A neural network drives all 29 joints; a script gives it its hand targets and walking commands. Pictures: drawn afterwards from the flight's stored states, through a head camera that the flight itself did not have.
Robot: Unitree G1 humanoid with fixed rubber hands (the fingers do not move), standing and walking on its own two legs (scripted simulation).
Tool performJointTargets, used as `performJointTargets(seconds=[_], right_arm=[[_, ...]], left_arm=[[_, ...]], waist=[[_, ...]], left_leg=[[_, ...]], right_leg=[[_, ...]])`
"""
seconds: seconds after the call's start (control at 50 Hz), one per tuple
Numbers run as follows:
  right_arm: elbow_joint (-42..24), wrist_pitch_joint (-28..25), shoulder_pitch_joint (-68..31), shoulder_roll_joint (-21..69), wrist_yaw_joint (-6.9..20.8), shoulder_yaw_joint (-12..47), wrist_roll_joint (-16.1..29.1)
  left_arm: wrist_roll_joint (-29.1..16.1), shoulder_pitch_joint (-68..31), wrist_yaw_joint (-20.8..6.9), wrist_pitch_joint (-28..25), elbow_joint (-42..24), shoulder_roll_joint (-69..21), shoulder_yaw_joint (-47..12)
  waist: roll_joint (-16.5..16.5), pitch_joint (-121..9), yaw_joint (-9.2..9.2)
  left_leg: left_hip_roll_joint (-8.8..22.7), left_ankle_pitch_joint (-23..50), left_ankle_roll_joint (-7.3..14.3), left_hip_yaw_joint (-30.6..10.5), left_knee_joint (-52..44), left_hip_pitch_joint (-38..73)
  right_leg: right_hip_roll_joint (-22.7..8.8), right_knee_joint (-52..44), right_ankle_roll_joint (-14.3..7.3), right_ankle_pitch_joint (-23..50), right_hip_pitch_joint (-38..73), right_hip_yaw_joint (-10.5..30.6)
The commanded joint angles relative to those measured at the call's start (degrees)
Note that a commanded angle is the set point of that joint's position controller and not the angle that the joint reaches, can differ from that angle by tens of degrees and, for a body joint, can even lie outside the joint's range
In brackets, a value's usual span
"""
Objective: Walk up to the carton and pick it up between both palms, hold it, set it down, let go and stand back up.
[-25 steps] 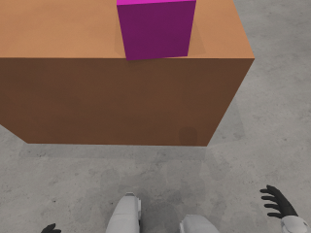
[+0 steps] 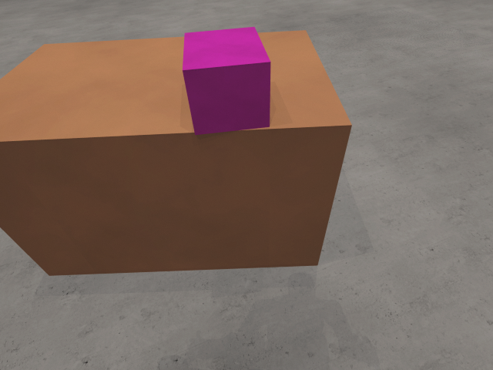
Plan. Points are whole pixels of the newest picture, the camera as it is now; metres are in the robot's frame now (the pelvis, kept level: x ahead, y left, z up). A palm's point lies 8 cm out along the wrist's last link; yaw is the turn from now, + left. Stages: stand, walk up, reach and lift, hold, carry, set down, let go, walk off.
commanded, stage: walk up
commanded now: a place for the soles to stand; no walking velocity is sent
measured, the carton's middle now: (226, 78) +0.84 +0.07 +0.09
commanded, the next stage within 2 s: none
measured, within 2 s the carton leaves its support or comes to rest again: neither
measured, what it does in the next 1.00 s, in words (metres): steps on the spot: left foot, then right foot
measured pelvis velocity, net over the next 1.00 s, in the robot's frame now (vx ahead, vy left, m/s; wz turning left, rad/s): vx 0.04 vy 0.05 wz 0.02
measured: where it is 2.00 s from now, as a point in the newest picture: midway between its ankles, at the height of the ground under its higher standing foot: outside the picture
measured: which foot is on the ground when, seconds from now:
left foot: up 0.00-0.28, down 0.30-0.66, up 0.68-0.90, down 0.92-1.00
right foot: down 0.00-0.34, up 0.36-0.60, down 0.62-1.00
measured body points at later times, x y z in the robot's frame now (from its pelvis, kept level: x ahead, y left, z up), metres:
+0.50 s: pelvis -0.01 +0.04 +0.01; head -0.02 +0.05 +0.46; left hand +0.01 +0.37 -0.12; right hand +0.03 -0.28 -0.10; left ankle +0.04 +0.16 -0.71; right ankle +0.03 -0.08 -0.66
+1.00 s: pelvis +0.04 +0.05 +0.00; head +0.08 +0.05 +0.45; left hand +0.05 +0.37 -0.12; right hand +0.14 -0.26 -0.12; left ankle +0.11 +0.16 -0.71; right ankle +0.04 -0.08 -0.70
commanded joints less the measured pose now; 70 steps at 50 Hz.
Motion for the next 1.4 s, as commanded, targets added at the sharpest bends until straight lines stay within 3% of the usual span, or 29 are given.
performJointTargets(seconds=[0.0,0.04,0.08,0.14,0.26,0.28,0.3,0.32,0.36,0.44,0.52,0.6,0.62,0.64,0.66,0.68,0.76,0.84,0.9,0.92,0.94,0.96,0.98,1.1,1.16,1.18,1.22,1.28,1.38], right_arm=[[-6.9,-1.3,-7.4,-14.0,-1.5,-3.3,0.9],[-4.8,-1.9,-5.0,-13.8,-1.0,-3.8,1.5],[-2.3,-1.7,1.9,-12.3,-0.7,-3.7,1.3],[-1.9,-1.2,3.0,-12.2,-0.3,-3.9,0.5],[-1.0,-2.2,5.3,-11.1,0.0,-4.5,0.6],[0.0,-2.7,7.9,-11.4,-0.4,-5.0,0.3],[-0.2,-3.0,8.0,-13.6,-1.2,-5.4,-0.2],[-2.1,-3.4,6.5,-19.2,-1.6,-6.1,-0.5],[-3.8,-3.3,-1.1,-21.6,-1.8,-6.4,0.2],[-4.3,-4.2,-4.0,-15.8,-1.9,-4.9,0.9],[-4.6,-3.3,-4.5,-16.5,-1.6,-5.0,0.2],[-5.7,-1.8,-6.5,-13.3,-1.1,-3.7,0.2],[-6.2,-1.5,-4.9,-9.4,-1.4,-2.5,0.7],[-7.1,-1.4,-4.3,-6.4,-1.3,-1.5,1.1],[-6.3,-1.4,-7.7,-12.0,-1.9,-3.0,0.7],[-5.9,-2.2,-8.5,-14.7,-1.8,-3.9,1.2],[-3.5,-3.3,-3.0,-12.0,-1.4,-3.4,1.6],[-3.6,-3.8,-5.1,-10.5,-1.1,-2.8,2.0],[-0.8,-4.7,0.5,-11.3,-2.0,-3.5,1.6],[-0.7,-4.9,1.2,-14.2,-2.4,-4.0,1.1],[-2.0,-5.1,-0.6,-17.0,-2.8,-3.9,1.0],[-2.2,-4.7,-3.7,-19.1,-2.5,-4.1,2.0],[-2.7,-4.3,-6.7,-18.5,-2.6,-4.1,1.9],[-2.3,-3.3,-13.5,-13.8,-2.1,-2.1,2.1],[-1.5,-2.3,-14.8,-9.5,-2.0,-0.5,3.0],[0.5,-2.6,-12.6,-10.4,-2.1,-1.1,2.7],[3.1,-4.0,-8.7,-12.0,-2.2,-1.3,2.1],[2.0,-4.4,-14.0,-14.3,-2.1,-1.0,2.5],[4.0,-3.7,-15.9,-10.7,-2.2,0.1,2.7]], left_arm=[[0.9,-1.6,1.8,-1.6,-5.2,20.5,5.5],[0.5,-1.9,1.9,-2.0,-4.3,16.9,4.7],[-0.1,-4.0,1.5,-2.1,-4.5,15.1,3.9],[0.1,-5.5,1.3,-1.7,-4.2,15.2,3.8],[0.2,-6.9,0.8,0.0,-3.5,14.1,2.2],[0.3,-5.3,0.7,0.6,-3.1,11.9,1.4],[-0.4,-2.5,0.8,1.1,-2.9,8.4,0.2],[-1.0,-0.9,0.8,1.2,-2.8,6.7,-0.3],[-0.1,-2.8,1.1,1.0,-0.9,14.8,1.9],[-0.8,4.7,0.2,1.1,3.6,11.5,1.9],[-0.5,2.3,-0.3,0.9,1.5,11.0,2.1],[0.2,9.2,0.2,-0.6,4.0,9.8,2.9],[0.7,11.2,0.9,-0.9,4.1,12.3,3.6],[0.9,7.1,1.3,-1.4,1.9,16.2,4.0],[0.8,2.3,1.4,-1.5,0.5,19.9,4.8],[0.3,0.4,1.4,-1.5,0.0,20.3,4.9],[-0.7,0.2,1.6,-2.4,-0.4,14.7,2.9],[-0.4,-2.0,1.4,-1.8,-1.0,14.4,2.0],[-1.8,-4.7,1.4,-0.7,-1.9,10.4,0.0],[-2.4,-3.4,1.5,-0.6,-2.1,7.9,-0.9],[-2.9,-1.8,1.6,0.1,-1.9,6.1,-1.5],[-2.4,-1.8,2.3,1.1,0.1,11.5,-0.2],[-1.9,-2.0,2.3,1.3,0.5,12.7,-0.1],[-1.5,3.4,2.1,-0.1,5.6,8.9,-0.1],[0.0,-6.0,2.4,-1.4,3.9,16.7,0.9],[-0.4,-10.2,2.2,-0.9,2.9,16.6,0.7],[-1.6,-11.6,1.9,-0.6,3.0,11.4,-0.7],[-2.1,-7.1,2.0,-0.1,5.5,9.7,-1.3],[-1.6,-11.4,1.7,-0.7,6.3,12.1,-0.8]], waist=[[-4.1,13.9,4.75],[-2.2,13.0,3.02],[-7.1,7.8,0.75],[-9.1,6.8,0.57],[-8.1,2.0,-1.16],[-3.6,0.1,-1.98],[7.5,0.4,-1.46],[15.8,0.1,-0.93],[7.2,7.3,0.36],[6.5,4.5,2.08],[12.1,6.9,1.56],[4.1,3.6,5.72],[-7.8,4.3,6.43],[-15.4,7.0,4.45],[-9.6,10.6,5.63],[-9.0,13.2,5.19],[-9.7,4.8,2.55],[-11.7,1.8,2.41],[-7.7,-3.1,-1.38],[0.9,-5.8,-1.54],[7.3,-7.0,-0.38],[5.6,-6.6,-0.09],[4.3,-4.2,0.75],[8.5,-4.0,4.6],[-5.8,0.9,2.05],[-5.4,1.9,0.33],[-0.2,-2.3,-1.71],[1.8,-5.2,2.75],[-1.7,-5.6,1.26]], left_leg=[[-2.3,-5.5,1.9,-8.8,13.1,-24.2],[-1.0,1.4,1.7,-9.9,13.4,-19.4],[-1.4,2.6,1.0,-7.8,13.1,-14.0],[-0.6,3.3,-0.2,-5.0,10.8,-8.7],[-2.1,3.8,1.4,2.2,-11.6,9.5],[-2.8,1.3,1.5,0.3,-15.5,15.6],[2.6,-12.7,3.2,-12.9,-25.5,17.0],[16.9,-33.3,8.3,-37.4,-36.7,13.3],[22.4,-38.8,15.9,-42.8,-39.8,-5.5],[13.4,-12.5,11.7,-20.3,-31.9,-3.4],[14.7,-14.8,13.0,-16.8,-31.2,-6.8],[8.7,-13.6,8.5,-6.7,-16.8,-16.8],[3.5,-12.9,5.2,-1.5,-3.0,-22.5],[-3.9,-6.0,0.9,4.5,10.5,-28.5],[-2.5,-3.9,1.2,-4.8,13.4,-25.6],[-0.1,-2.8,1.3,-6.5,12.4,-23.5],[-0.1,0.1,1.2,-4.4,8.5,-17.2],[-0.3,4.0,0.9,1.0,-4.2,-5.4],[-1.9,18.0,2.0,1.4,-17.4,12.7],[4.9,18.1,3.7,-9.4,-21.5,16.5],[17.3,13.8,9.4,-29.8,-27.4,15.9],[21.3,6.7,15.7,-33.4,-27.9,8.9],[20.9,2.2,16.9,-32.0,-27.3,4.7],[10.5,19.1,8.0,-9.8,-16.4,-1.9],[-0.8,5.7,0.7,1.0,-4.1,-4.7],[0.1,1.4,1.0,0.0,-4.8,2.4],[4.8,16.8,2.7,-5.6,-17.1,11.2],[14.0,25.4,11.1,-15.6,-19.4,6.1],[3.6,24.5,2.0,-1.2,-14.6,7.1]], right_leg=[[-25.1,-38.9,-7.0,-42.8,-4.1,48.8],[-21.2,-35.3,-5.6,-32.4,-5.2,39.2],[-19.5,-34.0,-5.5,-28.0,-4.7,30.9],[-18.8,-32.1,-8.5,-27.3,-9.9,24.9],[-14.8,-22.9,-5.6,-24.2,-15.1,14.1],[-12.4,-15.3,-4.5,-24.1,-17.9,11.3],[-6.5,-1.7,-1.6,-21.9,-22.9,5.6],[1.5,12.8,2.5,-14.0,-27.7,-0.1],[-3.2,20.4,2.4,-14.0,-19.2,7.1],[-2.9,17.9,2.5,-4.3,-12.4,6.1],[-4.4,6.1,2.9,-8.7,-8.2,2.1],[-2.4,-13.8,0.5,-3.0,13.2,-0.2],[-6.5,-22.5,-1.0,-13.6,15.0,12.0],[-20.2,-34.9,-4.7,-32.2,9.0,39.1],[-25.7,-37.9,-9.6,-39.4,-0.4,46.3],[-26.1,-35.3,-12.4,-34.9,-2.8,44.5],[-20.5,-25.0,-10.0,2.6,5.4,24.1],[-17.8,-19.0,-8.9,16.5,1.7,13.9],[-12.5,-5.0,-3.9,21.8,-5.5,5.8],[-8.6,4.3,-1.3,16.0,-8.6,2.6],[-2.5,10.0,2.2,-1.9,-13.6,0.6],[-4.3,12.6,1.7,-16.8,-8.7,3.5],[-6.1,12.2,1.6,-17.6,-6.8,4.5],[-5.5,-12.3,0.3,1.0,6.4,0.6],[-19.4,-23.9,-7.7,0.8,-1.0,25.0],[-19.9,-20.5,-9.4,3.7,-6.9,23.0],[-12.7,-12.3,-2.3,13.7,-6.6,9.6],[-6.2,-6.3,1.0,5.8,1.4,2.8],[-12.5,-16.7,-2.2,18.8,4.2,10.6]])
